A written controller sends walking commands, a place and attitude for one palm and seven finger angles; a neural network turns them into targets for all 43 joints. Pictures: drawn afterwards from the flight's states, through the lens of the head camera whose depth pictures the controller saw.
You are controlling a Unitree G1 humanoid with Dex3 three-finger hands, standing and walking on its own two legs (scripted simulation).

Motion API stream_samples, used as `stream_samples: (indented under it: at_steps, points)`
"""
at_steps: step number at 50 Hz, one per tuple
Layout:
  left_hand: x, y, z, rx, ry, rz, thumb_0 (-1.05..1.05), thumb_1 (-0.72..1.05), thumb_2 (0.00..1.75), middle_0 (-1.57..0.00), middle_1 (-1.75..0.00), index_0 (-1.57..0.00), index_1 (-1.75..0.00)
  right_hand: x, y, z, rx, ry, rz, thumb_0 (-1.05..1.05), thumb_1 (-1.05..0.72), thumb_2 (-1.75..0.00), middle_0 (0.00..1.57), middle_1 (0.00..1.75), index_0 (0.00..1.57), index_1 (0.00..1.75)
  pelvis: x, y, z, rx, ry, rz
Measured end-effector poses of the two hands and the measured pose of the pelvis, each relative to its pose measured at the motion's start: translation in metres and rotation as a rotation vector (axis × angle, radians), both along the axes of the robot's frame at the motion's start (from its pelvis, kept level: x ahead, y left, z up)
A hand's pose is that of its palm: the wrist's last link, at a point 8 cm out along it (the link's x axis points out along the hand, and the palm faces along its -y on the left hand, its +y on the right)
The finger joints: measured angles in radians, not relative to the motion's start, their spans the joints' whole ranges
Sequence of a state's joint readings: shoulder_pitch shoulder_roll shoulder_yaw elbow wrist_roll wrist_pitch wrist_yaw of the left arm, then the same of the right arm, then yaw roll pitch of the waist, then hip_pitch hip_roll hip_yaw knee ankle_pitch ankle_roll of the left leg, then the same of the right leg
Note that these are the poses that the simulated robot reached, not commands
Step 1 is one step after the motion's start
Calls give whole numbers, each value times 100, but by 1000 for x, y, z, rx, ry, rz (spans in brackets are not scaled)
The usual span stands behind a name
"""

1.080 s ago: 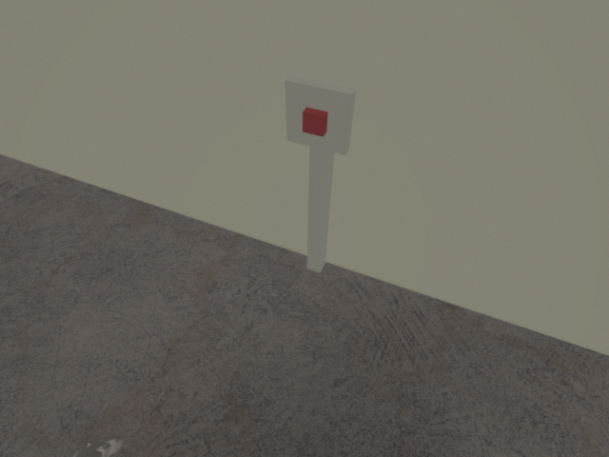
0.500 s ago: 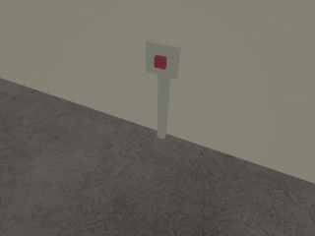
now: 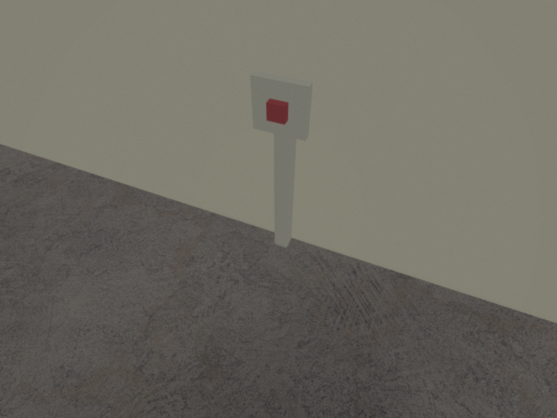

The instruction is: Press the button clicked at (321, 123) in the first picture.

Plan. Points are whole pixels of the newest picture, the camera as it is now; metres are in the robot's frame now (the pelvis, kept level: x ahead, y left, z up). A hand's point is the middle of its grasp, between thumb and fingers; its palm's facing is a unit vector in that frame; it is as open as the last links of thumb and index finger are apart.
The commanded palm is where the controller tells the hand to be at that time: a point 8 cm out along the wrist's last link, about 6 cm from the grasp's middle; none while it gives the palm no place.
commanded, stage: look at it before walking up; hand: left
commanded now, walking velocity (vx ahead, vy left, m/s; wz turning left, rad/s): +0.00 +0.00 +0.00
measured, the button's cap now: (277, 111) +0.94 +0.06 -0.06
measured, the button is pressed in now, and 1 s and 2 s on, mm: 0 0 0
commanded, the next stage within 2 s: turn to face it in 0.36 s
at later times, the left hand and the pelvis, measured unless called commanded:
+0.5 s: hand out of the picture +0.08 +0.25 -0.16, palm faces -0.02 -0.94 -0.33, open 7.3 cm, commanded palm none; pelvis +0.01 +0.00 +0.00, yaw +0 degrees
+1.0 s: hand out of the picture +0.05 +0.18 -0.18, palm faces -0.11 -0.96 -0.24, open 7.3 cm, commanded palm none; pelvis -0.03 +0.00 -0.01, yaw -8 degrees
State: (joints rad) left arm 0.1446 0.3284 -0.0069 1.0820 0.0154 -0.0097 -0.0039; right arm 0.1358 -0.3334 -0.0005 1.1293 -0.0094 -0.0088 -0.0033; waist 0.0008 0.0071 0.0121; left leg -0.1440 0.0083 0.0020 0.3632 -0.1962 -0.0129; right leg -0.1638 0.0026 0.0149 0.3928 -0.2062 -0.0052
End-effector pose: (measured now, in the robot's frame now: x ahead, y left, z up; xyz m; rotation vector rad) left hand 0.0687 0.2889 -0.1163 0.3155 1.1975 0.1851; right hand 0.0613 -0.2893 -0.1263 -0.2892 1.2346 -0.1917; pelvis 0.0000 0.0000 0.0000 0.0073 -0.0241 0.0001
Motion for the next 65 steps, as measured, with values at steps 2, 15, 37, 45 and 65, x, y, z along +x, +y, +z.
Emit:
stream_samples:
  at_steps: [2, 15, 37, 45, 65]
  points:
    - [0, -1, 0, -1, 2, 0, 1, 90, 90, -21, -30, -21, -30, 1, -1, 0, -2, 1, 0, 0, -90, -89, 21, 30, 20, 30, 1, 0, 0, 0, 2, 0]
    - [1, 0, -3, -5, 17, 9, 1, 90, 90, -21, -30, -21, -30, 11, -3, 4, -15, -4, 2, 0, -90, -89, 21, 30, 20, 30, 8, -1, 1, -2, 2, 0]
    - [-2, -16, -15, -25, 69, -24, 1, 91, 90, -20, -30, -21, -30, -1, 15, -9, 27, -46, -78, 0, -91, -89, 20, 30, 20, 30, 2, -1, -7, 7, 2, -84]
    - [-10, -50, -27, -69, 71, -70, 1, 91, 90, -20, -30, -21, -30, -50, 23, -33, 88, 16, -165, 0, -90, -89, 21, 30, 20, 30, -14, -10, -18, 13, 4, -118]
    - [-24, -4, -37, -132, 82, -139, 1, 91, 90, -20, -30, -21, -30, -130, 88, 3, 22, -18, -311, 0, -91, -89, 20, 30, 20, 30, -50, 47, -6, -26, 22, -252]
